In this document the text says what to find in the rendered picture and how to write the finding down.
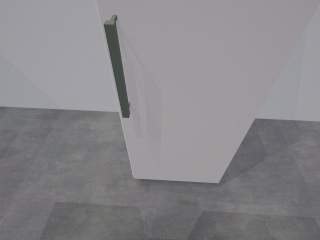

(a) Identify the fridge door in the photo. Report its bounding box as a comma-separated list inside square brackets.
[96, 0, 320, 183]

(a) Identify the handle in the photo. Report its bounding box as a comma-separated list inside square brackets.
[103, 14, 130, 118]

